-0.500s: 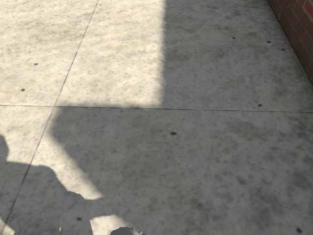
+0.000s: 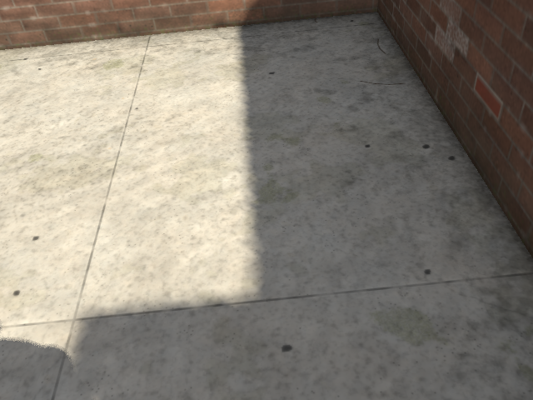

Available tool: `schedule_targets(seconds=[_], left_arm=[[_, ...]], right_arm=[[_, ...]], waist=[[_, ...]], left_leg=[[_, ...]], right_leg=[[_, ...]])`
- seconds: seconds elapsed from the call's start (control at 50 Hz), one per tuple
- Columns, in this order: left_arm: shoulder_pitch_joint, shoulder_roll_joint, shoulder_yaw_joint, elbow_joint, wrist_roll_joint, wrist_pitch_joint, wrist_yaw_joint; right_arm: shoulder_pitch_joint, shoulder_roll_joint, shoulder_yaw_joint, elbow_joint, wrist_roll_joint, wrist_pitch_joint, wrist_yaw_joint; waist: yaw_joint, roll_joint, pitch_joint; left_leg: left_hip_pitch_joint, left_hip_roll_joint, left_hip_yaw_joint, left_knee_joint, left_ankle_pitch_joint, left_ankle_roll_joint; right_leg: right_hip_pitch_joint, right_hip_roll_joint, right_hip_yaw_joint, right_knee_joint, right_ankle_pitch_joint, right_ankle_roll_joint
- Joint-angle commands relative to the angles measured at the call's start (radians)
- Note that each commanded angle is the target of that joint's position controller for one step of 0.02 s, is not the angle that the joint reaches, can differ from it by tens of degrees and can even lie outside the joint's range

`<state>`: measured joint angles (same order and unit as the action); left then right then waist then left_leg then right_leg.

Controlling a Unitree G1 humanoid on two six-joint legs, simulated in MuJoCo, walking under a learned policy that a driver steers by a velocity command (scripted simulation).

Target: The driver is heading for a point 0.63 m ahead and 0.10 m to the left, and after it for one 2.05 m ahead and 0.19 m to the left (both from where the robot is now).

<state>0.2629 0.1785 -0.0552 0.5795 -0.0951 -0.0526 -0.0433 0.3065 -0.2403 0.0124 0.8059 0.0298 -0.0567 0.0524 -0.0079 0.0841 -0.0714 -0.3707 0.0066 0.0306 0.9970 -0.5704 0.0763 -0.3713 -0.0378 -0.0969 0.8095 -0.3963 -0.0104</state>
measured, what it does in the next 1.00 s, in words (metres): walks ahead: left foot, then right foot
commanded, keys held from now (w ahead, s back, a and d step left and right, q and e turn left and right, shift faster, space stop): w+q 0.36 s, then w+e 0.54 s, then e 0.10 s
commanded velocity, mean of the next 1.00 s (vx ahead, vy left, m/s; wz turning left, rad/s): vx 0.49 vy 0.00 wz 0.04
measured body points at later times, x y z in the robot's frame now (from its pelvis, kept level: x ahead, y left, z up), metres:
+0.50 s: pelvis +0.18 +0.13 +0.01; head +0.19 +0.16 +0.46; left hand +0.32 +0.39 -0.08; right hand +0.27 -0.11 -0.11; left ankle +0.18 +0.17 -0.70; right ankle +0.20 -0.03 -0.54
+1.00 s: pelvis +0.45 +0.18 +0.02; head +0.47 +0.21 +0.47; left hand +0.63 +0.43 -0.08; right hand +0.54 -0.10 -0.07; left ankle +0.31 +0.28 -0.57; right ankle +0.52 +0.12 -0.70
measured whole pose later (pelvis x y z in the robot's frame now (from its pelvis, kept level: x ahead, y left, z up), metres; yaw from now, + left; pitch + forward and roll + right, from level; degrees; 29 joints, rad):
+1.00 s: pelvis +0.45 +0.18 +0.02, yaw +0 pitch +3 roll -2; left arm 0.15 0.26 0.05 0.66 0.01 -0.06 -0.02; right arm 0.31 -0.27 -0.04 0.75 0.00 -0.12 -0.03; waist -0.01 -0.04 -0.01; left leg -0.45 -0.02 -0.02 1.43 -0.44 -0.03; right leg -0.43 0.11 -0.06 0.56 -0.18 -0.12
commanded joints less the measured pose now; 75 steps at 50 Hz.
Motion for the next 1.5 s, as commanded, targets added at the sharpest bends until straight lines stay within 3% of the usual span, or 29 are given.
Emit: schedule_targets(seconds=[0.02,0.14,0.24,0.28,0.3,0.32,0.34,0.36,0.38,0.42,0.48,0.6,0.62,0.8,0.86,0.9,0.92,0.94,0.96,1.0,1.04,1.16,1.24,1.28,1.3,1.32,1.36,1.42,1.5], left_arm=[[0.190,0.257,0.115,-0.004,0.002,-0.016,-0.032],[0.084,0.171,0.096,-0.012,0.033,-0.027,0.031],[-0.103,0.243,0.096,-0.115,0.041,-0.065,0.078],[-0.184,0.261,0.100,-0.129,0.037,-0.094,0.093],[-0.168,0.167,0.085,-0.093,0.284,-0.075,0.071],[-0.103,0.079,0.076,-0.029,0.293,-0.056,0.049],[0.103,-0.034,0.060,-0.066,0.270,-0.068,0.035],[0.103,0.021,0.070,-0.115,0.167,-0.097,0.011],[-0.121,0.142,0.091,-0.062,0.132,-0.101,0.011],[-0.100,0.177,0.094,-0.018,0.154,-0.072,0.031],[-0.017,0.135,0.085,0.082,0.163,-0.027,0.002],[-0.283,0.143,0.114,0.085,0.117,-0.078,-0.009],[-0.267,0.063,0.079,0.054,0.053,-0.057,0.004],[-0.372,0.057,0.066,-0.021,0.067,-0.066,-0.037],[-0.196,0.131,0.108,0.001,0.068,-0.045,0.001],[0.135,0.243,0.158,0.088,0.088,-0.037,0.027],[0.168,0.250,0.143,0.127,0.115,-0.030,0.035],[0.117,0.259,0.137,0.068,0.142,-0.034,0.039],[0.097,0.203,0.148,0.053,0.120,-0.020,0.039],[-0.097,0.188,0.140,0.006,0.087,0.002,0.030],[-0.150,0.188,0.142,-0.012,0.099,0.005,0.018],[-0.094,0.263,0.185,0.040,0.075,0.039,0.076],[-0.108,0.180,0.167,0.039,0.059,0.063,0.073],[0.000,0.059,0.131,0.001,0.098,0.038,0.058],[0.084,0.140,0.141,-0.004,0.086,0.035,0.045],[0.034,0.207,0.161,0.011,0.069,0.057,0.048],[-0.049,0.157,0.143,0.007,0.075,0.100,0.072],[-0.067,0.033,0.097,0.004,0.095,0.106,0.047],[-0.035,0.076,0.117,0.040,0.107,0.103,0.035]], right_arm=[[-0.214,-0.144,-0.042,-0.163,0.044,0.008,0.019],[-0.143,-0.087,-0.039,-0.155,-0.006,0.032,0.025],[-0.085,-0.112,-0.075,-0.123,0.011,0.006,0.057],[0.108,-0.182,-0.114,-0.042,-0.026,0.025,0.039],[0.127,-0.171,-0.132,-0.074,-0.086,-0.039,0.020],[0.276,-0.209,-0.146,-0.007,-0.119,-0.067,-0.012],[0.336,-0.306,-0.148,-0.051,-0.102,-0.076,-0.033],[0.268,-0.330,-0.150,-0.088,-0.081,-0.094,-0.017],[0.181,-0.234,-0.140,-0.052,-0.070,-0.097,-0.009],[0.054,-0.149,-0.085,-0.050,-0.066,-0.100,0.003],[-0.051,-0.029,-0.016,-0.003,-0.087,-0.096,-0.021],[0.125,-0.115,-0.028,0.084,-0.141,-0.088,-0.053],[0.115,-0.117,-0.058,0.022,0.012,-0.059,-0.090],[0.157,-0.157,-0.079,-0.019,-0.046,-0.024,-0.109],[0.091,-0.201,-0.104,-0.031,-0.044,-0.016,-0.134],[-0.065,-0.214,-0.116,-0.075,-0.035,-0.044,-0.128],[-0.055,-0.015,-0.067,-0.122,-0.089,-0.073,-0.109],[0.075,-0.014,-0.043,-0.141,-0.049,-0.107,-0.080],[-0.037,-0.112,-0.060,-0.171,-0.014,-0.116,-0.075],[-0.062,-0.132,-0.068,-0.198,-0.036,-0.089,-0.080],[-0.027,-0.144,-0.083,-0.210,-0.054,-0.048,-0.092],[-0.104,-0.076,-0.051,-0.216,-0.045,-0.024,-0.113],[-0.070,-0.086,-0.080,-0.206,-0.045,0.004,-0.088],[0.006,-0.175,-0.093,-0.221,-0.087,0.011,-0.098],[-0.037,-0.209,-0.108,-0.228,-0.078,0.016,-0.094],[-0.100,-0.162,-0.101,-0.254,-0.069,0.027,-0.101],[-0.159,-0.092,-0.071,-0.234,-0.062,0.036,-0.106],[-0.216,-0.060,-0.054,-0.205,-0.055,0.059,-0.088],[-0.150,-0.084,-0.067,-0.177,-0.021,0.073,-0.066]], waist=[[0.105,-0.339,0.221],[0.006,-0.067,0.133],[-0.043,-0.185,0.058],[-0.132,-0.159,0.057],[-0.130,0.061,0.110],[-0.157,0.128,0.024],[0.003,0.295,-0.221],[-0.026,0.338,-0.145],[-0.104,0.144,0.171],[0.014,-0.031,0.078],[0.101,-0.061,0.029],[-0.044,-0.037,-0.025],[-0.052,-0.090,-0.008],[-0.081,-0.028,0.048],[0.041,0.092,0.006],[0.244,-0.005,-0.108],[0.166,-0.278,-0.142],[0.079,-0.276,-0.310],[0.138,-0.150,-0.268],[-0.005,0.012,-0.038],[-0.069,-0.042,0.075],[-0.041,-0.174,-0.114],[-0.081,-0.191,-0.115],[-0.025,0.167,-0.181],[0.024,0.274,-0.292],[0.006,0.184,-0.252],[0.002,0.045,-0.135],[0.045,0.060,-0.107],[0.042,0.110,-0.050]], left_leg=[[-0.522,0.063,0.023,0.241,0.004,0.014],[-0.442,0.123,-0.039,0.199,0.173,0.001],[0.161,0.083,0.089,-0.119,0.390,-0.002],[0.347,0.028,0.136,-0.163,0.243,0.046],[0.351,-0.019,-0.028,-0.332,0.493,0.004],[0.387,0.033,-0.139,-0.423,0.553,-0.009],[0.623,0.137,-0.430,-0.428,0.898,0.118],[0.599,0.281,-0.931,-0.732,0.413,0.192],[0.366,0.257,-0.742,-0.711,0.043,0.153],[0.104,0.226,-0.584,-0.631,0.074,0.107],[-0.108,0.215,-0.429,-0.697,0.162,0.055],[0.304,0.164,-0.119,-0.657,0.841,-0.032],[0.341,0.188,-0.133,-0.652,0.744,0.013],[0.420,0.144,0.045,-0.637,1.415,-0.090],[0.426,0.200,0.056,-0.398,1.811,-0.099],[0.236,0.086,0.117,0.155,1.338,-0.131],[-0.276,-0.035,0.063,0.543,0.004,-0.114],[-0.501,-0.027,-0.156,0.702,-0.066,-0.129],[-0.527,-0.002,-0.188,0.645,0.061,-0.137],[-0.468,0.052,-0.118,0.459,0.197,-0.117],[-0.358,0.076,-0.107,0.348,0.211,-0.140],[-0.090,-0.015,-0.065,-0.246,0.437,-0.173],[0.141,-0.023,-0.070,-0.499,0.660,-0.115],[0.392,0.396,-0.454,-0.518,1.265,0.123],[0.387,0.504,-0.703,-0.584,1.015,0.231],[0.334,0.440,-0.615,-0.597,0.737,0.206],[0.115,0.284,-0.415,-0.649,0.471,0.120],[-0.054,0.144,-0.189,-0.674,0.513,0.077],[-0.017,0.139,-0.247,-0.653,0.405,0.086]], right_leg=[[0.307,-0.297,0.556,-0.589,-0.213,-0.110],[0.375,-0.267,0.182,-0.663,0.205,-0.116],[0.076,-0.170,-0.154,-0.670,0.053,-0.113],[-0.017,-0.140,-0.192,-0.425,0.198,-0.087],[-0.029,-0.167,-0.091,-0.225,0.271,-0.108],[0.000,-0.085,-0.097,0.134,0.064,-0.067],[-0.138,0.075,0.018,0.529,-0.166,-0.020],[-0.426,0.142,0.235,0.645,-0.110,-0.019],[-0.668,0.073,0.233,0.874,0.026,-0.034],[-0.583,-0.020,0.228,0.870,0.219,-0.054],[-0.506,-0.053,0.219,0.881,0.409,-0.088],[-0.648,-0.004,0.174,0.506,0.396,-0.070],[-0.684,-0.030,0.227,0.333,0.382,-0.039],[-0.345,0.087,-0.073,-0.179,0.444,-0.051],[-0.159,0.124,-0.062,-0.187,0.256,-0.122],[0.244,0.056,0.082,-0.412,0.542,-0.223],[0.618,-0.136,0.310,-0.197,0.818,-0.290],[0.783,-0.337,0.684,-0.241,0.808,-0.489],[0.676,-0.290,0.656,-0.359,0.668,-0.469],[0.296,-0.193,0.524,-0.494,0.493,-0.353],[0.022,-0.129,0.444,-0.525,0.583,-0.316],[-0.047,0.005,0.306,-0.362,0.612,-0.228],[-0.062,0.052,0.351,-0.183,0.318,-0.093],[-0.343,0.204,0.226,0.292,-0.309,0.026],[-0.376,0.125,0.241,0.518,-0.281,0.056],[-0.385,0.073,0.222,0.616,-0.209,0.067],[-0.294,0.043,0.179,0.535,-0.089,0.057],[0.001,0.038,0.102,0.144,-0.113,0.049],[0.180,0.077,0.060,-0.314,0.115,0.016]])
Keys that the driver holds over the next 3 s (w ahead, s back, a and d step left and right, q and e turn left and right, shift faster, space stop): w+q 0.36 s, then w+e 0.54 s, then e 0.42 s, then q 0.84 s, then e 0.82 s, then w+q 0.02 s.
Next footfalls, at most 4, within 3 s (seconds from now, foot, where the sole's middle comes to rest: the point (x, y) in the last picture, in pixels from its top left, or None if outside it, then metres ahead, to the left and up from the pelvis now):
0.32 left None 0.22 0.18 -0.74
0.90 right None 0.56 0.12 -0.74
1.26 left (173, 366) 0.74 0.35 -0.74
1.54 right None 0.57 0.13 -0.74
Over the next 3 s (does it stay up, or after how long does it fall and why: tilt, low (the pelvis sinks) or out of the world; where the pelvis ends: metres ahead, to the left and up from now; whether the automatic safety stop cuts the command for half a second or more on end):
stays up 0.56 0.23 0.03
